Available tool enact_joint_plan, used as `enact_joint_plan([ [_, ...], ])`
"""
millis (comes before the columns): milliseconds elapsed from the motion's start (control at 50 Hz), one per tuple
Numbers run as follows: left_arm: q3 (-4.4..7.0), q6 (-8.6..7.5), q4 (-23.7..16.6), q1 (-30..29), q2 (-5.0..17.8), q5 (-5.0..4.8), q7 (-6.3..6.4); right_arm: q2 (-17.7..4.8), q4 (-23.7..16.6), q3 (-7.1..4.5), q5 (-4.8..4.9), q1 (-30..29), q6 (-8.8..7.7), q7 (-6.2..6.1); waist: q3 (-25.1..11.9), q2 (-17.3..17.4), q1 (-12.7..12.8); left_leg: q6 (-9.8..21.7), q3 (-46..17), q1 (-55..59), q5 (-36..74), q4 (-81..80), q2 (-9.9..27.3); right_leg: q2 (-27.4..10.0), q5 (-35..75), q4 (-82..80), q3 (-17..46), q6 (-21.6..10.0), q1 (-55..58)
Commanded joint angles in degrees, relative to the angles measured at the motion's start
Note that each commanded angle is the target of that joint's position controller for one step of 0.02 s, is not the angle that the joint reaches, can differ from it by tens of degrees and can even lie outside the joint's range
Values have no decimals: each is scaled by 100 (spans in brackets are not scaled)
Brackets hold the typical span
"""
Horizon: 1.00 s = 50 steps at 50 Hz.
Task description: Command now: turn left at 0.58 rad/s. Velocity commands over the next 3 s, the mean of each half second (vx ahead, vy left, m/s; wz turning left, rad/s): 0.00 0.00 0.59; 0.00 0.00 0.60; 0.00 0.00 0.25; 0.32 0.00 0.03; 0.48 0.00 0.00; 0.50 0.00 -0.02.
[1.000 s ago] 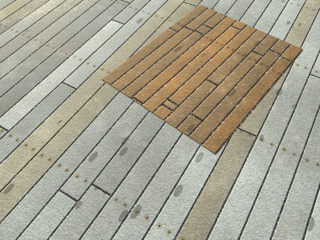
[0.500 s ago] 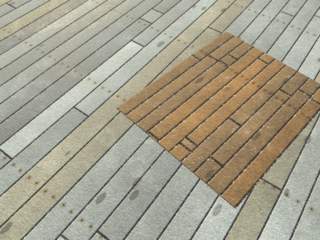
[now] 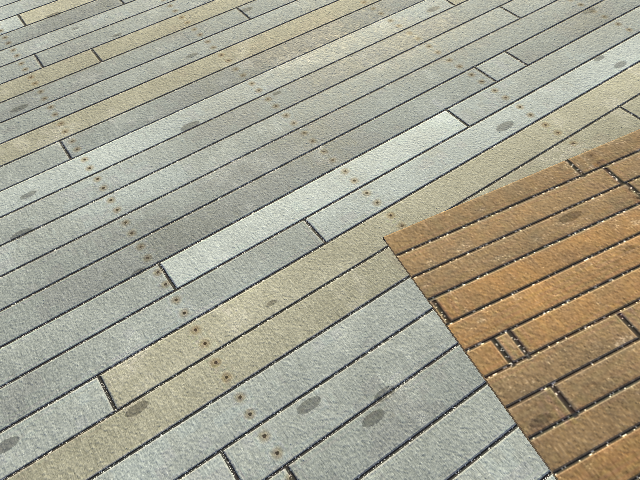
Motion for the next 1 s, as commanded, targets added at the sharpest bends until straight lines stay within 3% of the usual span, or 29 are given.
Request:
enact_joint_plan([
  [20,321,9,-296,46,1112,-18,30,-140,-662,32,1,-457,-85,65,-547,-1241,210,-82,250,-348,-75,-717,240,-1369,2262,-577,854,-1223,1243],
  [120,423,10,-247,-78,1323,-145,-100,-260,-747,-11,-2,-377,-25,162,-603,-1381,167,201,683,677,15,-2056,209,-1589,2453,-411,575,-1183,1016],
  [160,432,-7,-211,-216,1321,-262,-119,-235,-670,-47,-4,-91,-4,200,-610,-1304,-67,472,839,1279,720,-3138,103,-1540,2344,-35,365,-942,866],
  [180,405,-31,-121,-78,1193,-296,-128,-307,-591,-96,-20,129,-6,177,-659,-1111,-157,666,791,1875,1329,-3775,-5,-1381,1947,345,129,-652,570],
  [200,351,-59,-45,177,956,-176,-152,-663,-577,-212,-14,356,-20,114,-806,-249,-148,950,-61,2898,2741,-4033,495,-1011,866,1326,-370,-151,-318],
  [220,175,-75,-341,56,527,194,-181,-1344,-742,-324,-74,379,-52,20,-802,1678,4,1881,-2193,3718,5261,-3791,2069,-176,-2487,3090,-638,454,-2178],
  [240,262,-101,-473,-506,843,73,-123,-1145,-758,-260,-290,574,-191,95,-1216,1196,-547,2743,-2606,3269,4882,-4001,2464,97,-2804,4061,320,498,-2419],
  [260,326,-72,-454,-611,1031,-82,-96,-984,-702,-194,-293,346,-295,113,-905,721,-417,2533,-2064,3044,4317,-4084,2108,-22,-2371,4381,506,443,-2488],
  [280,352,-50,-386,-550,1040,-100,-62,-833,-674,-165,-184,19,-335,73,-692,522,-240,2174,-1682,2856,3798,-4084,1739,-82,-1850,4251,567,399,-2532],
  [300,369,-26,-309,-507,1041,-56,-17,-678,-706,-107,-83,-197,-321,32,-620,394,-164,1953,-1523,2739,3558,-4080,1543,-113,-1513,4073,606,412,-2515],
  [320,382,-14,-290,-399,1044,-22,-3,-665,-726,-76,-47,-371,-287,-6,-606,422,-52,1896,-1395,2458,3614,-4100,1403,-43,-1223,4003,582,463,-2257],
  [360,347,-35,-259,-285,895,-44,-41,-640,-723,-56,-98,-357,-256,-57,-740,464,5,1888,-1343,2382,3610,-4104,1275,103,-893,3740,533,510,-1988],
  [440,262,-61,-296,-479,728,-75,-77,-758,-664,-104,-70,-248,-231,-110,-744,528,-129,1851,-1597,2380,2838,-4048,1169,231,-684,2481,616,531,-1661],
  [560,295,-158,-367,-487,832,-146,-204,-836,-681,-135,-46,-364,-165,-29,-621,741,-181,1809,-2397,2030,2331,-3928,1071,458,-830,1242,682,391,-857],
  [620,342,-239,-268,-84,831,-140,-253,-748,-716,-104,55,-584,-125,-50,-683,670,108,1474,-2513,1872,2235,-3557,763,428,199,-335,590,200,71],
  [640,409,-240,-260,55,1076,-79,-225,-560,-709,-52,34,-420,-134,-69,-822,313,62,1176,-2270,1420,1399,-3146,500,-193,711,-563,1007,-26,755],
  [660,492,-184,-336,-133,1569,21,-183,-292,-731,13,-26,-33,-163,-52,-794,-1198,-321,779,-1207,453,-465,-2021,-341,-1371,1806,-655,2254,-696,1234],
  [680,477,-183,-342,-71,1444,160,-203,-679,-738,-112,-32,-106,-211,-73,-651,-1736,-121,478,-603,-136,-1631,-660,-548,-2121,2201,-854,3132,-1544,910],
  [700,374,-199,-434,-262,1156,112,-184,-1009,-634,-240,-45,14,-212,-74,-565,-1237,-188,328,-637,-190,-1330,240,-222,-2082,2016,-828,2808,-1633,734],
  [720,312,-187,-473,-516,941,48,-152,-994,-507,-277,-13,70,-165,-75,-433,-1007,-275,236,-554,-196,-963,566,-147,-1692,1704,-775,2223,-1378,591],
  [760,254,-154,-505,-666,825,-72,-89,-701,-410,-223,-8,133,-52,-83,-257,-955,-225,55,-419,-390,-399,913,-83,-1298,1495,-748,1542,-1150,627],
  [800,250,-91,-461,-500,861,-31,-36,-464,-518,-145,42,-62,-41,-47,-227,-1082,-85,-39,-85,-407,-146,543,-12,-1107,1597,-804,1080,-1166,753],
  [860,317,-23,-386,-217,1036,-8,-7,-315,-706,-60,16,-395,-65,-1,-429,-1202,161,-104,101,-336,-198,-333,220,-1317,1865,-744,935,-1296,1277],
  [920,399,14,-382,-325,1263,-60,-76,-234,-782,7,-24,-412,-65,72,-556,-1254,171,-3,387,370,-239,-1219,343,-1451,2109,-701,650,-1297,1073],
  [1000,437,7,-312,-379,1373,-210,-158,-340,-765,-52,3,-140,-8,156,-578,-1276,13,286,680,1087,222,-2423,257,-1581,2127,-396,445,-1125,938],
])
Next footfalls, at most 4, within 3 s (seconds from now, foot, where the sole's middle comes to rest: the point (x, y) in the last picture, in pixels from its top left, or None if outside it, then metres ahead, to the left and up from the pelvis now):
0.20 left None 0.02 0.14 -0.78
0.64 right None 0.10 -0.07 -0.78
1.06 left None -0.05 0.15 -0.78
1.46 right None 0.10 -0.03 -0.78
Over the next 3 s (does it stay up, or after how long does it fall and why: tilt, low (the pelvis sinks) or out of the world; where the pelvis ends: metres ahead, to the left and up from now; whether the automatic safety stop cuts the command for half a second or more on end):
stays up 0.51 0.49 0.00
